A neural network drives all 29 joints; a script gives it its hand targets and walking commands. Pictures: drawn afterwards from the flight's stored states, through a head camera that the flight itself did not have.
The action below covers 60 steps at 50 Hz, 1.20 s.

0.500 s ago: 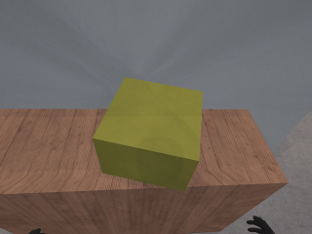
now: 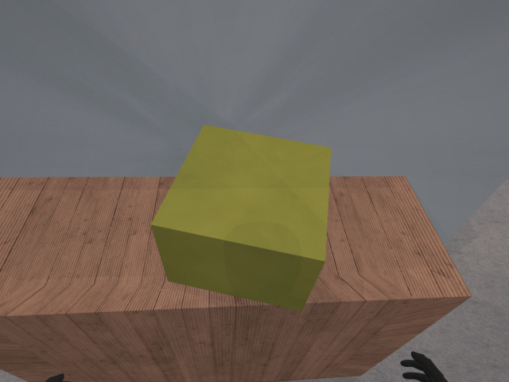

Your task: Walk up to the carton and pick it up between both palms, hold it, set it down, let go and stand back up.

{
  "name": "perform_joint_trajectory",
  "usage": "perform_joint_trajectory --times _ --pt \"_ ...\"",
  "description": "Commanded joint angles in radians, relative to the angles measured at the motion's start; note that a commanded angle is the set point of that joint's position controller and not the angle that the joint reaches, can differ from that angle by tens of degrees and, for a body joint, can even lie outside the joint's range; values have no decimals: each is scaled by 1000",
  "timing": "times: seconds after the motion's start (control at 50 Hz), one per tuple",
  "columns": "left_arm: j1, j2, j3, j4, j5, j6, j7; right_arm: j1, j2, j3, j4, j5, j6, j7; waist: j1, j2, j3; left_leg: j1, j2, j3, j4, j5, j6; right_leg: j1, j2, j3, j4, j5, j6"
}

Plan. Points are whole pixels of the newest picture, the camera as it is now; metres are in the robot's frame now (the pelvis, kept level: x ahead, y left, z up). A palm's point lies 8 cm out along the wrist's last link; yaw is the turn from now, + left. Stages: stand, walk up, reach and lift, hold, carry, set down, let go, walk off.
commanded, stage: stand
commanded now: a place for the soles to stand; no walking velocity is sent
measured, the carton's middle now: (250, 213) +0.42 +0.01 +0.01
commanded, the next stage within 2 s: reach and lift in 0.06 s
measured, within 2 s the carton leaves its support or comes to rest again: neither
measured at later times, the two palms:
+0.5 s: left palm (49, 361) +0.18 +0.30 -0.05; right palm (443, 376) +0.16 -0.29 -0.04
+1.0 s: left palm (46, 359) +0.17 +0.28 -0.01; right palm (424, 372) +0.15 -0.23 +0.02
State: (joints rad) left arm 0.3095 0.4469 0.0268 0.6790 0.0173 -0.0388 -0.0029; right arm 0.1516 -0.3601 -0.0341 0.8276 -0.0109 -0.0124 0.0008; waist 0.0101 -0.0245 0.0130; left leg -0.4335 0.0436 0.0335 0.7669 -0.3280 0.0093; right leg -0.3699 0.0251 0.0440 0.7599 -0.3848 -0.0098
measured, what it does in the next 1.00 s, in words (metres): stands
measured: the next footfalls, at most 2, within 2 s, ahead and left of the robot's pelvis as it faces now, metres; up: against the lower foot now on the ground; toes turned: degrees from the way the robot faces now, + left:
none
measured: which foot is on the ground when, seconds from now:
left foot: down 0.00-1.00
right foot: down 0.00-1.00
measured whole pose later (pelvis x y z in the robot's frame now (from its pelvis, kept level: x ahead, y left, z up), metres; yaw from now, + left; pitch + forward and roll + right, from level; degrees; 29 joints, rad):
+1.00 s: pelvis +0.00 +0.01 +0.03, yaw +1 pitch -5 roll -1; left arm 0.21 0.40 0.03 0.35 -0.20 0.11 -0.05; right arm 0.39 -0.20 -0.03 0.24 0.02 -0.12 -0.10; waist 0.01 -0.04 0.09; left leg -0.20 0.02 0.03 0.49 -0.19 0.00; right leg -0.13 0.00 0.04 0.47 -0.24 0.02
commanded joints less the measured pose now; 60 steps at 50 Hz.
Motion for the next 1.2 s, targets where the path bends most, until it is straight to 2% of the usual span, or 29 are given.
perform_joint_trajectory --times 0.0,0.04,0.06,0.12,0.14,0.18,0.2,0.26,0.28,0.3,0.34,0.4,0.44,0.46,0.5,0.56,0.62,0.66,0.76,0.8,0.82,0.9,0.96,0.98,1.02,1.1,1.12,1.14,1.18 --pt "-32 137 40 51 -10 -38 17 -87 -234 -49 -44 -16 -25 13 -3 158 -28 93 93 -186 -281 -198 74 -19 -65 121 -211 -12 -64" --pt "-69 173 38 46 0 -46 17 -92 -224 -52 -52 -12 -23 10 -20 61 -33 118 69 -144 -220 -74 63 -21 -91 171 -231 96 -73" --pt "-438 67 14 -140 -52 171 23 -204 -49 -198 85 -114 -248 14 7 1 70 66 2 30 -169 -156 -26 -105 -42 -53 -153 -152 -57" --pt "-391 90 54 -291 -15 287 27 -120 -127 -203 62 -101 -296 35 -42 -107 31 414 -54 14 12 -54 -34 -455 -144 -27 -210 -257 -136" --pt "-378 97 44 -323 -14 310 30 -118 -128 -171 29 -66 -298 30 -44 -87 -10 537 -60 17 32 -22 -45 -514 -163 -29 -254 -257 -152" --pt "-370 107 67 -369 -2 338 22 -68 -127 -159 3 -41 -293 11 -36 -108 -37 603 -59 18 -16 41 -37 -462 -168 -49 -294 -128 -114" --pt "-360 98 73 -433 -4 336 28 -54 -110 -155 -41 -33 -297 12 -36 -41 -78 582 -40 22 -63 62 -36 -360 -143 -70 -291 -35 -86" --pt "-266 91 84 -462 -13 302 32 12 -97 -173 -97 -23 -318 23 -34 41 -181 417 -19 43 -185 264 -38 50 -6 -124 -245 325 -9" --pt "-187 59 72 -436 -36 296 19 17 -75 -157 -130 -9 -337 18 -20 -3 -198 414 -19 26 -193 328 -33 126 -8 -106 -268 391 -5" --pt "-180 63 109 -440 -17 281 16 35 -77 -150 -124 2 -339 9 -18 9 -222 423 -27 43 -189 398 -40 168 -7 -96 -275 473 12" --pt "-146 76 116 -406 -9 275 4 64 -71 -136 -132 12 -348 4 -9 -38 -192 447 -47 56 -215 375 -31 168 -10 -85 -286 513 23" --pt "-145 23 85 -464 -46 251 6 54 -47 -147 -142 2 -349 1 -24 -1 -148 494 -45 33 -250 436 -47 156 -9 -93 -322 483 14" --pt "-107 9 92 -443 -59 233 -2 86 -27 -123 -191 17 -346 -2 -8 -20 -103 492 -51 46 -295 386 -40 171 -17 -76 -360 468 24" --pt "-135 31 98 -516 -70 206 3 111 -8 -119 -215 9 -347 -10 -16 -18 -123 500 -49 56 -307 402 -37 196 -16 -73 -372 497 22" --pt "-134 44 103 -467 -67 178 -1 122 -16 -131 -226 10 -355 -17 -11 -34 -99 495 -49 64 -337 352 -28 196 -25 -64 -369 487 27" --pt "-130 11 84 -473 -96 161 6 117 39 -103 -226 27 -334 -15 1 14 -73 510 -54 72 -370 340 -31 198 -28 -52 -409 417 23" --pt "-118 19 75 -512 -140 134 -7 114 43 -111 -328 36 -313 -32 8 -3 -71 507 -57 84 -402 324 -24 224 -35 -42 -418 445 33" --pt "-133 38 64 -525 -154 115 -10 130 71 -110 -346 37 -303 -37 -16 17 -72 520 -67 81 -403 265 -29 206 -36 -35 -438 340 25" --pt "-114 88 55 -545 -201 94 -32 161 123 -83 -525 67 -246 -73 22 10 -24 484 -70 86 -424 191 -15 187 -63 -16 -473 219 11" --pt "-125 97 56 -568 -200 97 -41 170 127 -85 -601 70 -225 -89 9 2 -30 520 -75 100 -420 191 -22 173 -63 -14 -495 169 12" --pt "-112 126 57 -563 -215 95 -41 183 155 -74 -633 80 -210 -99 31 16 -4 535 -75 93 -420 182 -16 126 -77 -10 -505 160 6" --pt "-128 152 62 -624 -243 92 -57 239 176 -56 -780 102 -154 -130 16 -37 27 627 -99 76 -365 147 -19 -29 -122 12 -551 24 -15" --pt "-112 165 78 -648 -255 104 -73 285 212 -7 -855 126 -95 -154 37 -23 60 681 -93 52 -341 147 -10 -106 -148 15 -578 -32 -36" --pt "-132 177 63 -660 -252 119 -69 259 200 -10 -868 138 -80 -156 38 17 79 666 -86 56 -346 126 -20 -136 -148 21 -583 -49 -35" --pt "-147 193 71 -743 -263 107 -73 282 198 -20 -929 139 -63 -165 28 10 22 702 -81 38 -329 97 -21 -150 -146 19 -570 -76 -48" --pt "-138 209 96 -728 -302 117 -91 330 228 10 -1084 175 2 -198 23 -68 71 880 -108 -3 -235 87 -12 -367 -212 70 -643 -223 -97" --pt "-134 208 106 -772 -282 130 -90 355 207 2 -1073 173 9 -209 14 -44 87 916 -98 -10 -227 100 -19 -410 -221 62 -643 -239 -103" --pt "-127 195 110 -817 -273 131 -83 373 239 17 -1076 177 21 -204 34 -5 44 898 -91 -2 -244 131 -21 -365 -205 47 -631 -185 -97" --pt "-144 169 69 -844 -292 122 -71 281 184 -45 -1111 155 26 -186 20 45 56 676 -37 -20 -343 47 -27 -185 -120 -1 -562 -119 -72"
